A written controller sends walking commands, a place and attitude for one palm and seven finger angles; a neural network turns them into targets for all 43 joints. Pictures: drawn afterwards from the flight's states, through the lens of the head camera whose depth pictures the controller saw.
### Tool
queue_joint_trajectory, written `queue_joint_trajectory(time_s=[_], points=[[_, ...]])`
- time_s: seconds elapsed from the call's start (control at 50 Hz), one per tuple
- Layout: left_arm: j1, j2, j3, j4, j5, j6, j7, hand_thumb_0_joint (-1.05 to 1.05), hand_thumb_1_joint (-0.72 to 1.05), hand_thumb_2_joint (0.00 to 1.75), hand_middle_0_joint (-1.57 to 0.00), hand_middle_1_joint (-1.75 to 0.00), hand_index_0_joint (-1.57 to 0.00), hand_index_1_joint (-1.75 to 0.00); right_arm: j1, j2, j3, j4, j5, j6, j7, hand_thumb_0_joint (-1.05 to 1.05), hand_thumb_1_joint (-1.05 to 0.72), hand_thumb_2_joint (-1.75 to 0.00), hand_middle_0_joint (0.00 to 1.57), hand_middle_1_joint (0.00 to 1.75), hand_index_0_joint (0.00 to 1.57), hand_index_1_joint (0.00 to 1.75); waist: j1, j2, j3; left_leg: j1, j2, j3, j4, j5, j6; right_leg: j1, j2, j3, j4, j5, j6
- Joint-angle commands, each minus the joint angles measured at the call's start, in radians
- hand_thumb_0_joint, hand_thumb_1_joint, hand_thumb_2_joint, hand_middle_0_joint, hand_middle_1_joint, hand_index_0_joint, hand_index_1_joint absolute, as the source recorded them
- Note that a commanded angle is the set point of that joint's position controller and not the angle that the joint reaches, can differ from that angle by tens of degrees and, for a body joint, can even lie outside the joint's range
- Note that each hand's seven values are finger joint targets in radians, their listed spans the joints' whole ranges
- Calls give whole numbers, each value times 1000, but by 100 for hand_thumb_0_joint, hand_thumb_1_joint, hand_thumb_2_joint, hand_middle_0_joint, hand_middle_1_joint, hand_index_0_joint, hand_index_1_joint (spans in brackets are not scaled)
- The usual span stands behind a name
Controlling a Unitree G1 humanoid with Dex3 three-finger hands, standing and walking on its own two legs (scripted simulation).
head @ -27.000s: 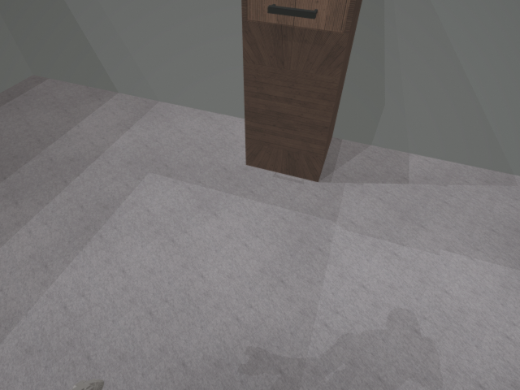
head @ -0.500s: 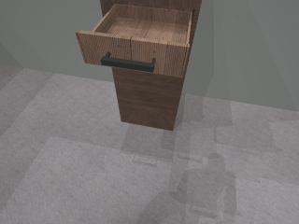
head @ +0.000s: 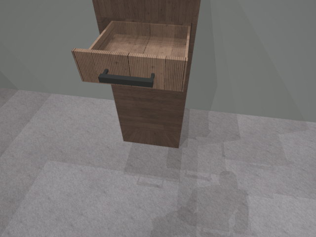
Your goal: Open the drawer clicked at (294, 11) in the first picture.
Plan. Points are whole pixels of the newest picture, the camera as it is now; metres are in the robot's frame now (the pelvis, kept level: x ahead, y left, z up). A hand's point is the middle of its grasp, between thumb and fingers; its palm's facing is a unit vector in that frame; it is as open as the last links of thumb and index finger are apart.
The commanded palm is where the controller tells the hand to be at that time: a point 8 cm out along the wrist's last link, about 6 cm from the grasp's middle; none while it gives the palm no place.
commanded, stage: let the arm hang, fingers relaxed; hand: left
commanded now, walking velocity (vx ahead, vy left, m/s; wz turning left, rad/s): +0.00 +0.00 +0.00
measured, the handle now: (127, 77) +0.58 +0.13 +0.09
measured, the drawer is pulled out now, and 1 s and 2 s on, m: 0.29 0.29 0.29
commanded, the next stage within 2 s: look to check the result in 0.08 s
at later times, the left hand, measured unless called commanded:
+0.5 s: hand out of the picture +0.03 +0.20 -0.17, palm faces +0.02 -0.97 -0.25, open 7.4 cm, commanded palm none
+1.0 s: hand out of the picture +0.09 +0.22 -0.16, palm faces +0.00 -0.96 -0.28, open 7.4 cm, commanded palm none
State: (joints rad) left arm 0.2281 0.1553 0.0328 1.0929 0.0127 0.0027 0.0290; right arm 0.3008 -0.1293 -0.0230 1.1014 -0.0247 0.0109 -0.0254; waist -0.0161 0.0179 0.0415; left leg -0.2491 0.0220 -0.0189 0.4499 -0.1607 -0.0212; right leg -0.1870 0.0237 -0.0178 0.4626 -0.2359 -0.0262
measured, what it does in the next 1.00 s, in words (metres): stands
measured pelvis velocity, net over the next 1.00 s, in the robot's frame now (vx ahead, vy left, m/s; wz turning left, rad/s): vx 0.03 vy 0.00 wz -0.01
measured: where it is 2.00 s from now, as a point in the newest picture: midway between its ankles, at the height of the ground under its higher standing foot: outside the picture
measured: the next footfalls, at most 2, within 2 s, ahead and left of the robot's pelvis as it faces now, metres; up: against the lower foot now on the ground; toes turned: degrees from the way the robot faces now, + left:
none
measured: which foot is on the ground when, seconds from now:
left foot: down 0.00-1.00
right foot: down 0.00-1.00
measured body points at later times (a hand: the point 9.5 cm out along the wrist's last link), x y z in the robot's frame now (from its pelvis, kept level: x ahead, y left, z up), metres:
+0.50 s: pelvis +0.02 +0.00 +0.00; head +0.04 +0.00 +0.45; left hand +0.04 +0.25 -0.15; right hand +0.05 -0.23 -0.16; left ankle +0.05 +0.13 -0.74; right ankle +0.01 -0.10 -0.74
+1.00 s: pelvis +0.03 +0.00 +0.01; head +0.05 +0.00 +0.46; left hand +0.09 +0.27 -0.14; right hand +0.07 -0.25 -0.15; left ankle +0.05 +0.13 -0.74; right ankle +0.01 -0.10 -0.74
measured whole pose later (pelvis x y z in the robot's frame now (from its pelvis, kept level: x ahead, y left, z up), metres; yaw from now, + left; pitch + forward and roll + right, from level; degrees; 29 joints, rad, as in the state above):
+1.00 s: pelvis +0.03 +0.00 +0.01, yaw -1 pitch -2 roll +0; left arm 0.15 0.25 0.03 1.12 0.01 -0.01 0.02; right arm 0.16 -0.23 -0.02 1.12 -0.02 0.01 -0.02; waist -0.01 0.01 0.08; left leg -0.16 0.02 -0.01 0.36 -0.17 -0.02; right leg -0.09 0.02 0.00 0.35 -0.22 -0.02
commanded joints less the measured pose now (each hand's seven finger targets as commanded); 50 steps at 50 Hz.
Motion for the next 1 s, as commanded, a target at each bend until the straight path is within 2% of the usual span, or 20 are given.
queue_joint_trajectory(time_s=[0.0,0.06,0.08,0.14,0.18,0.2,0.26,0.28,0.36,0.38,0.46,0.48,0.52,0.68,0.72,0.78,0.82,0.88,0.94,0.98], points=[[69,125,21,-18,-2,-6,4,0,90,90,-20,-30,-20,-30,44,-102,-16,-27,4,-12,-11,0,-90,-90,20,30,20,30,12,19,50,13,68,-64,-97,-17,40,-47,-103,99,-135,-16,-28],[51,138,22,-16,-3,-7,3,0,90,90,-20,-30,-20,-30,36,-114,-16,-25,5,-12,-11,0,-90,-90,20,30,20,30,11,20,36,30,69,-61,-97,1,37,-34,-107,97,-138,3,-28],[55,144,24,-18,-3,-9,3,0,90,90,-20,-30,-20,-30,27,-120,-20,-27,8,-12,-12,0,-90,-90,20,30,20,30,14,-8,39,43,71,-57,-93,8,39,-38,-104,98,-145,5,-29],[38,152,23,-15,-3,-10,3,0,90,90,-20,-30,-20,-30,17,-134,-20,-23,7,-12,-12,0,-90,-90,20,30,20,30,7,21,18,59,73,-58,-97,16,36,-25,-108,100,-144,22,-28],[42,158,24,-14,-3,-12,3,0,90,90,-20,-30,-20,-30,2,-145,-22,-26,10,-12,-12,0,-90,-90,20,30,20,30,10,-7,10,76,76,-56,-95,25,39,-23,-103,101,-149,31,-28],[33,157,22,-10,-3,-12,4,0,90,90,-20,-30,-20,-30,1,-147,-22,-24,8,-13,-13,0,-90,-90,20,30,20,30,6,15,7,75,77,-56,-95,34,38,-15,-109,97,-147,45,-26],[27,169,22,-4,-3,-11,3,0,90,90,-20,-30,-20,-30,-13,-158,-20,-21,9,-13,-12,0,-90,-90,20,30,20,30,7,15,5,80,80,-59,-104,42,37,-5,-110,95,-145,60,-24],[35,167,20,-6,-4,-12,3,0,90,90,-20,-30,-20,-30,-26,-156,-22,-25,11,-11,-12,0,-90,-90,20,30,20,30,11,-9,12,91,81,-54,-100,38,39,-14,-105,97,-153,55,-24],[17,178,18,-2,-3,-11,3,0,90,90,-20,-30,-20,-30,-38,-173,-21,-22,10,-10,-11,0,-90,-90,20,30,20,30,4,15,13,95,80,-55,-105,38,35,-14,-111,104,-156,61,-22],[25,181,19,-5,-3,-13,3,0,90,90,-20,-30,-20,-30,-48,-172,-22,-24,12,-10,-12,0,-90,-90,20,30,20,30,9,-13,14,104,82,-54,-103,39,38,-16,-107,102,-161,60,-21],[10,191,17,0,-2,-12,2,0,90,90,-20,-30,-20,-30,-65,-185,-22,-23,11,-11,-10,0,-90,-90,20,30,20,30,6,6,3,109,82,-55,-109,47,36,-6,-115,103,-160,76,-19],[13,198,19,-5,-2,-15,2,0,90,90,-20,-30,-20,-30,-74,-191,-24,-26,13,-11,-10,0,-90,-90,20,30,20,30,9,-22,-4,123,83,-53,-104,52,38,-7,-111,105,-164,81,-18],[-2,197,17,-4,-3,-14,2,0,90,90,-20,-30,-20,-30,-78,-190,-23,-23,11,-11,-10,0,-90,-90,20,30,20,30,3,2,-1,115,83,-51,-104,64,34,0,-116,106,-160,106,-18],[-19,224,23,-10,-1,-19,0,0,90,90,-20,-30,-20,-30,-113,-222,-25,-27,13,-17,-10,0,-90,-90,20,30,20,30,11,-3,-17,138,88,-52,-114,95,35,17,-117,105,-164,138,-16],[-34,222,21,-9,-2,-17,0,0,90,90,-20,-30,-20,-30,-111,-218,-22,-22,11,-17,-9,0,-90,-90,20,30,20,30,7,18,-19,127,88,-54,-119,107,33,34,-120,103,-160,156,-15],[-33,237,23,-12,-2,-21,-1,0,90,90,-20,-30,-20,-30,-124,-232,-24,-27,14,-17,-9,0,-90,-90,20,30,20,30,13,-30,-11,141,89,-56,-121,106,35,24,-119,102,-172,153,-14],[-49,237,22,-12,-2,-19,-1,0,90,90,-20,-30,-20,-30,-118,-231,-23,-23,11,-17,-8,0,-90,-90,20,30,20,30,7,3,-19,132,88,-54,-122,113,32,43,-125,101,-170,164,-14],[-48,253,26,-17,-2,-24,-2,0,90,90,-20,-30,-20,-30,-128,-249,-26,-28,13,-19,-8,0,-90,-90,20,30,20,30,12,-13,-27,148,90,-54,-124,111,33,41,-122,105,-177,161,-17],[-65,257,23,-16,-3,-23,-2,0,90,90,-20,-30,-20,-30,-130,-254,-26,-26,11,-19,-7,0,-90,-90,20,30,20,30,8,4,-24,139,90,-58,-129,118,31,56,-126,102,-176,171,-16],[-63,269,27,-20,-2,-26,-3,0,90,90,-20,-30,-20,-30,-139,-265,-28,-27,13,-20,-7,0,-90,-90,20,30,20,30,12,-20,-23,150,91,-57,-129,116,33,48,-122,104,-184,165,-18]])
